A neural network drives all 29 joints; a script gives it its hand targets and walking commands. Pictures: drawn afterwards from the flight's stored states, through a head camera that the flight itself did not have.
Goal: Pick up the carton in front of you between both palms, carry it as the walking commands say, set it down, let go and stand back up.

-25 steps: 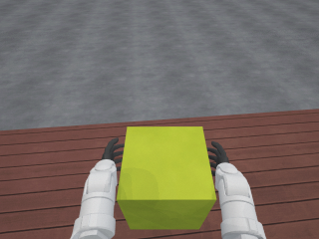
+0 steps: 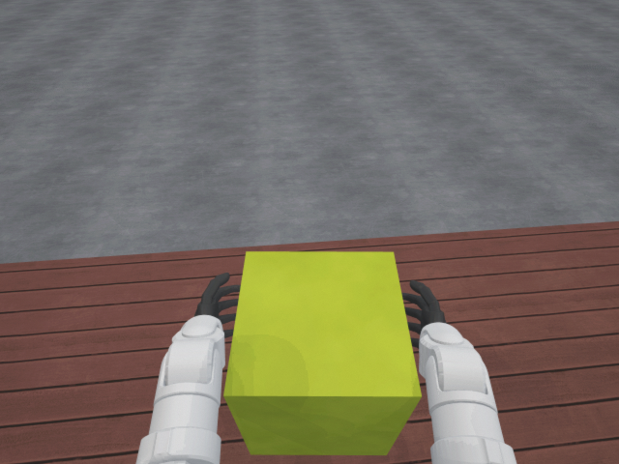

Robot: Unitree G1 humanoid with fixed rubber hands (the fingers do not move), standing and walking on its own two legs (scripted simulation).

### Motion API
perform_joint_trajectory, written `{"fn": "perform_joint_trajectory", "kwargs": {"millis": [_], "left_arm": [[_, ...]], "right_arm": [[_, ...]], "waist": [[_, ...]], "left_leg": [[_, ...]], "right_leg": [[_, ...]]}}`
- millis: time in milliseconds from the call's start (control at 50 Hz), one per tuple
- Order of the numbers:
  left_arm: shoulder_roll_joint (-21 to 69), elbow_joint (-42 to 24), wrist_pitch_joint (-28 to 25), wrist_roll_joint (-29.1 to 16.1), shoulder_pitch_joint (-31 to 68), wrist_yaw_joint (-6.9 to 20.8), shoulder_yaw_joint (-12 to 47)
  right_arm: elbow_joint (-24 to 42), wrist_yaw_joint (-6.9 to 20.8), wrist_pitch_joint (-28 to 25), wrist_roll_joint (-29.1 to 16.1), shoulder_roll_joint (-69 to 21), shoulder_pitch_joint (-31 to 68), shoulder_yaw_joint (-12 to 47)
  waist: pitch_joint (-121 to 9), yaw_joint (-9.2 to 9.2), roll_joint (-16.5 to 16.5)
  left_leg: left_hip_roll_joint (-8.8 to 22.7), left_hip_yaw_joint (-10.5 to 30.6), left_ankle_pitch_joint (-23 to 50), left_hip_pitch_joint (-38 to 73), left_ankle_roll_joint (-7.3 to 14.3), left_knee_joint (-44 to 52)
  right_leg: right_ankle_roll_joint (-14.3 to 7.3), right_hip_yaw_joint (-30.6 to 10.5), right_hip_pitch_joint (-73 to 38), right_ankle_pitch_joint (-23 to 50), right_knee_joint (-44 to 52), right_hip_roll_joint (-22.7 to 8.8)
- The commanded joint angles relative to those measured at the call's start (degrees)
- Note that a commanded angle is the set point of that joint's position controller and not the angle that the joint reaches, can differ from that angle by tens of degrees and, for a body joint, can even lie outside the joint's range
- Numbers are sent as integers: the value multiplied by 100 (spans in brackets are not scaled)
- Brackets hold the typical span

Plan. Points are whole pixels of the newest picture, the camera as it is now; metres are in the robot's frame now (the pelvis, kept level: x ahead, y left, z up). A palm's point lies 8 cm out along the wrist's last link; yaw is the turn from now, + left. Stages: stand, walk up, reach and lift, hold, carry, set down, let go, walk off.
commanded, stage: reach and lift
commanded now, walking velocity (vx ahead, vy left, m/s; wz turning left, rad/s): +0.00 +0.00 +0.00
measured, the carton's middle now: (319, 357) +0.29 +0.00 -0.04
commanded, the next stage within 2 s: hold in 0.18 s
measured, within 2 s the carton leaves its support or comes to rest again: neither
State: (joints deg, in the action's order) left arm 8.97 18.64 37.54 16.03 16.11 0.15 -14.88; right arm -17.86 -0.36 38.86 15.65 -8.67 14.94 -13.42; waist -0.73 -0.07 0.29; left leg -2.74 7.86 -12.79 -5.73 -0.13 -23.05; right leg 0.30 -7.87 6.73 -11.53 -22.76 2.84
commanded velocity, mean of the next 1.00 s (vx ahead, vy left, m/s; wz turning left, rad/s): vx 0.00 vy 0.00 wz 0.00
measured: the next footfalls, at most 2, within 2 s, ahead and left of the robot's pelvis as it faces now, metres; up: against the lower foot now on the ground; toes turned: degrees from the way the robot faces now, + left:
right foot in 1.78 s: +0.16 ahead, -0.09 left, +0.00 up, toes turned -6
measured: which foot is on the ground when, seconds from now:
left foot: down 0.00-1.00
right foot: down 0.00-1.00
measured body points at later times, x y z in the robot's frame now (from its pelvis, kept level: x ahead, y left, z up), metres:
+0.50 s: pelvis -0.01 +0.00 +0.00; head -0.06 +0.00 +0.45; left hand +0.29 +0.15 +0.05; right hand +0.29 -0.15 +0.04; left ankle +0.00 +0.12 -0.74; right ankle +0.01 -0.12 -0.74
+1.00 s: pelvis -0.01 +0.00 +0.00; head -0.05 +0.00 +0.45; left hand +0.30 +0.15 +0.05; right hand +0.29 -0.15 +0.04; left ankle +0.00 +0.12 -0.74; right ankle +0.01 -0.12 -0.74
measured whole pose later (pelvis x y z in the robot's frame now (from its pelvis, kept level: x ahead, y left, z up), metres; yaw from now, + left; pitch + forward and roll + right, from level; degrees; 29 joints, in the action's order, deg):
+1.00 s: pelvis -0.01 +0.00 +0.00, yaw +0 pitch -7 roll +0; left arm 9.2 15.0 42.5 16.5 17.0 0.6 -14.6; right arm -14.1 0.2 43.9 16.0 -8.9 15.9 -13.3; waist 0.5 0.0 0.3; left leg -2.5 7.4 -11.9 -2.8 -0.1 -21.9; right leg 0.3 -7.2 3.6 -10.6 -21.4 2.6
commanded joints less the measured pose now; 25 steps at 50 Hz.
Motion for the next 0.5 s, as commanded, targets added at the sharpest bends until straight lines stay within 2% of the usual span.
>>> {"fn": "perform_joint_trajectory", "kwargs": {"millis": [0, 160, 260, 380, 480], "left_arm": [[5497, -27, -37, -1387, 2475, 1383, 3121], [5493, -203, 63, -1457, 2497, 1379, 3212], [5444, -730, 273, -1651, 2412, 1343, 3547], [5194, -377, 476, -1422, 2455, 1354, 3138], [5332, -385, 422, -1484, 2893, 1418, 3191]], "right_arm": [[348, 1392, -197, -1464, -5396, 2890, 3141], [508, 1397, -102, -1506, -5371, 2904, 3198], [1043, 1350, 115, -1720, -5382, 2825, 3546], [646, 1355, 335, -1472, -5144, 2825, 3121], [657, 1395, 287, -1526, -5309, 3244, 3172]], "waist": [[-1434, -5, 2], [-1385, 8, 0], [-1616, -2, -1], [-771, 1, -3], [-1009, 0, -4]], "left_leg": [[-220, -317, 1469, 239, -104, 305], [-214, -309, 1431, 295, -112, 353], [-206, -274, 1781, 524, -124, 412], [-192, -335, 708, 185, -63, 573], [-180, -357, 603, 176, -53, 488]], "right_leg": [[65, 313, -613, 1328, 231, 230], [65, 321, -629, 1263, 281, 232], [94, 297, -861, 1614, 353, 236], [43, 354, -566, 599, 504, 199], [27, 368, -604, 522, 430, 182]]}}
